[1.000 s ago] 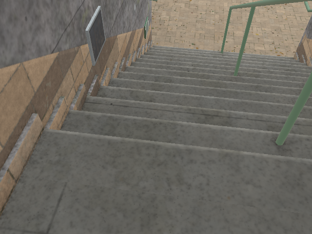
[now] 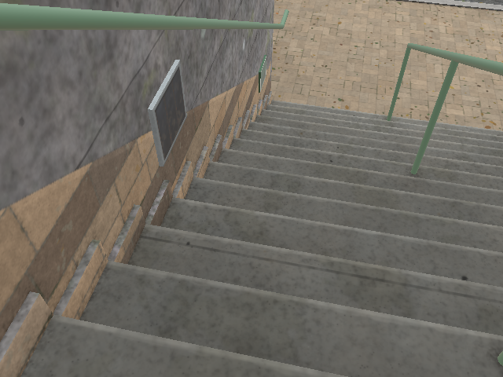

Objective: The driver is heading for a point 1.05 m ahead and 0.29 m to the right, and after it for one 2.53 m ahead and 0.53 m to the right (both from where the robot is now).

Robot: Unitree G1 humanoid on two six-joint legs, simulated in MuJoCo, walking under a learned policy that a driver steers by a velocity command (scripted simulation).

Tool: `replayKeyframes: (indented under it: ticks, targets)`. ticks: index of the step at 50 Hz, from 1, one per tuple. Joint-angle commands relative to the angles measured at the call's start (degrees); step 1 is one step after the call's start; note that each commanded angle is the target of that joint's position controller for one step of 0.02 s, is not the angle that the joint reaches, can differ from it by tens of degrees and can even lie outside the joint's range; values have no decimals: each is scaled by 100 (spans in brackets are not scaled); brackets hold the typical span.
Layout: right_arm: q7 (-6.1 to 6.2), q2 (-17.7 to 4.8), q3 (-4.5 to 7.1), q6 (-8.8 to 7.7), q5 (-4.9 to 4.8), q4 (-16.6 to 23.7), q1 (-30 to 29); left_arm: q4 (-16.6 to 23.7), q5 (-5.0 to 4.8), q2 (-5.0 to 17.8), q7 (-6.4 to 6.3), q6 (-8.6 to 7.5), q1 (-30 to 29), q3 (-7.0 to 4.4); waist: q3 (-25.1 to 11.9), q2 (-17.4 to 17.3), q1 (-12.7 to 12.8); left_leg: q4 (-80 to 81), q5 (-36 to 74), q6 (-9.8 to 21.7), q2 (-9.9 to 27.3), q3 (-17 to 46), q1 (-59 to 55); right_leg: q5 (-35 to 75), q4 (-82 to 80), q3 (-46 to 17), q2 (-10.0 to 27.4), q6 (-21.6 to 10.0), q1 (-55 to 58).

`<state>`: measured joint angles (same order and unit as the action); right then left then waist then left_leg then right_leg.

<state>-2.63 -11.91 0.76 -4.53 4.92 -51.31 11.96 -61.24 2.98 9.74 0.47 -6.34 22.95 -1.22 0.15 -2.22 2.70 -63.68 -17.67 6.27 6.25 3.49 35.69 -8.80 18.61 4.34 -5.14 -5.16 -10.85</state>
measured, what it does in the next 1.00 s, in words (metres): walks ahead, turning right: left foot, then right foot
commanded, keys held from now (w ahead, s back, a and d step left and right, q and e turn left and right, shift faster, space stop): w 0.08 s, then w+e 0.92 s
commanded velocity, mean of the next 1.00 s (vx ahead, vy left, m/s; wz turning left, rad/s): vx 0.50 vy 0.00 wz -0.41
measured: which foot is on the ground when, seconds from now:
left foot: up 0.00-0.24, down 0.26-0.88, up 0.90-1.00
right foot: down 0.00-0.28, up 0.30-0.84, down 0.86-1.00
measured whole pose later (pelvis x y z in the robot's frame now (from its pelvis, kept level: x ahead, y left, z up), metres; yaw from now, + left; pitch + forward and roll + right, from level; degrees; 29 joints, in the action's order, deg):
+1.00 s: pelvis +0.44 -0.08 -0.01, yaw -28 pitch +0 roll +0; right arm 0.7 -14.7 5.2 -3.1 0.4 -53.0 15.5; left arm -53.9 -0.4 12.5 -1.0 -1.5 17.3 -4.1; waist 1.0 -1.6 0.5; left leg -67.5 -25.3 -3.1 6.7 -1.6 23.5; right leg -18.8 34.7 0.2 -2.9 -3.3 -16.0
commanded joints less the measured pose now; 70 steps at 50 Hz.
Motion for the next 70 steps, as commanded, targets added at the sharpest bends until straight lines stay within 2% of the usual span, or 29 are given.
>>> replayKeyframes:
  ticks: [1,12,14,15,16,18,22,28,33,38,41,42,43,44,45,48,50,52,56,59,62,63,64,65,66,67,68,69,70]
  targets:
    - [-48,93,-86,67,-34,95,454,558,128,229,103,-232,-597,51,313,375,-387,1268,1446,-42,143,-297,-755,568,-1319,-860,1342,-1036,-1509]
    - [161,-439,95,98,-238,542,-1213,7,19,807,281,47,706,-140,21,547,-191,3954,1756,-79,-415,-475,-1282,2899,-15,-1350,1763,-688,987]
    - [257,-1134,330,-95,-352,150,307,229,39,404,238,19,691,-77,-1439,-142,-652,3319,3405,950,341,167,-4606,2040,1957,-835,825,34,-581]
    - [324,-1183,316,-107,-363,-130,1710,519,128,-380,277,-70,1129,191,-2823,-1522,-1015,4270,2683,2207,2020,2810,-7073,-1610,3724,-662,12,410,-2587]
    - [414,-877,336,-136,-149,-397,1925,542,19,214,296,-67,161,-39,-1473,-612,-1315,4907,834,1493,1957,3132,-5954,-2201,4917,-1149,467,214,-3530]
    - [457,-404,225,-182,-235,-271,763,408,-1,413,83,1,49,-185,-225,-226,-701,5378,131,829,1461,1629,-3764,-1280,5149,-1147,1015,52,-3144]
    - [482,150,84,-251,-178,-353,809,396,35,-180,234,56,-86,-143,-83,-120,-388,5689,1826,638,950,8,-3272,-312,4697,-1018,1191,-2,-2703]
    - [322,-78,27,-419,-52,-795,1428,926,-1,15,461,105,-1351,-96,106,-68,-367,5732,3998,728,924,-1213,-2891,925,2744,-641,1326,177,-2558]
    - [172,-297,25,-479,199,-803,1448,895,108,312,432,279,-867,-140,216,-10,-46,5159,3843,766,1239,-1430,-2922,1109,3925,-852,1250,137,-2389]
    - [501,-620,226,-352,-183,-1041,2161,1533,11,120,338,253,-2290,-80,518,-12,-733,5120,3841,626,1388,-1585,-4717,-987,2283,-284,1180,333,-3211]
    - [590,-801,339,-285,20,-751,1728,1477,-6,277,303,155,-1487,-188,215,-391,-330,4393,5162,491,1376,-1898,-4130,-1087,2765,-53,875,148,-1805]
    - [611,-961,403,-251,-176,-686,1569,1427,-84,473,292,68,-1266,-303,219,-175,-189,3832,5106,423,1096,-2219,-3977,-1095,1784,496,417,84,-1297]
    - [409,-1009,527,87,-710,-821,1522,963,-258,633,61,287,-317,-410,159,-632,158,1792,5382,-273,453,-2442,-3421,315,1755,659,-75,-314,-236]
    - [418,-781,502,125,-683,-403,1429,791,-102,1460,-74,309,753,-629,-550,483,509,-505,2874,-641,203,-2336,-1200,2221,1643,-1130,1031,-901,1786]
    - [348,-431,471,50,-536,-115,1392,834,-366,1907,-147,314,623,-701,-991,1679,216,-1986,-1523,-960,-675,-1387,565,4443,973,-3135,1985,-1812,2754]
    - [309,-511,495,14,-517,136,584,836,-391,1265,-207,468,38,-532,43,465,-74,-759,-876,-915,81,-301,363,2900,339,-2472,1967,-1467,926]
    - [323,-480,483,306,-361,108,715,992,-294,893,-211,533,-465,-391,130,622,-361,-15,-651,-973,73,-325,-635,2430,145,-1939,1600,-1168,-255]
    - [325,-528,489,541,-320,22,962,1034,-120,1031,-151,432,-293,-397,-98,592,-386,119,162,-856,-131,-487,-998,2198,191,-1682,1485,-1197,-475]
    - [183,-700,524,521,-230,653,-432,783,-335,1014,-250,80,75,-362,424,793,-192,2045,2967,-627,-157,-100,-327,-302,410,-1900,1115,-910,-613]
    - [-40,-369,430,418,-256,555,-165,862,-292,891,-364,249,-100,-242,-51,570,-225,2448,4566,-433,-490,-262,-1884,-1047,1305,-1540,830,-675,-1712]
    - [-33,-397,343,412,-310,767,-678,864,-151,1014,-391,307,215,-240,485,582,101,3052,3969,-431,-545,-311,-1531,-1168,2042,-1670,963,-640,-1535]
    - [-61,-279,137,139,204,450,-21,651,547,552,15,75,872,138,1336,221,75,3531,4403,-352,327,353,-1468,-2125,2805,-1677,1105,-346,-1842]
    - [-17,-328,171,78,324,297,261,659,389,529,143,-11,986,161,1150,498,11,3403,3866,-453,-15,-339,-1715,-2181,2843,-1764,1016,-625,-1732]
    - [35,-594,337,231,-459,508,-22,803,-95,1115,-258,178,300,-178,318,740,39,3465,4023,-445,-541,-653,-1988,-491,3171,-1776,1099,-707,-1166]
    - [93,-632,324,291,-622,340,37,738,-102,1128,-467,352,642,-136,607,448,287,4771,3286,-342,-168,-65,-1728,111,3954,-1795,921,-751,-498]
    - [21,-761,325,25,158,-316,1796,729,354,881,95,185,1097,227,792,-559,-459,4071,3617,-442,-377,-811,-3346,-325,5216,-1825,919,-400,-1420]
    - [18,-1032,594,-32,156,-959,4035,792,277,1349,408,130,322,59,344,-1042,-1780,4286,3373,-14,-529,-1025,-4875,-304,7881,-1371,209,-170,-2332]
    - [-99,-1577,600,72,168,-888,4147,642,197,593,707,98,1362,98,-888,-1566,-1133,2698,5788,1326,502,892,-6554,-3695,10213,-1242,-758,279,-4066]
    - [-293,-1870,627,59,188,-675,3633,1046,18,581,771,30,1217,125,-957,-763,-908,2769,6223,2263,1214,2580,-6722,-3618,11194,-1366,-714,376,-5630]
